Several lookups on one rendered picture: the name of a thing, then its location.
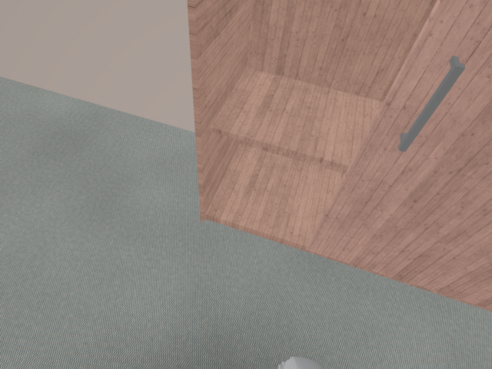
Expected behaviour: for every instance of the handle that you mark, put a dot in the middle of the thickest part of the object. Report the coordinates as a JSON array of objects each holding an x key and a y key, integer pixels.
[{"x": 454, "y": 73}]

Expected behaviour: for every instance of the wardrobe door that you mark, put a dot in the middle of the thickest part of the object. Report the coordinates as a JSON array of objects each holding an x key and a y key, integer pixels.
[{"x": 424, "y": 216}]

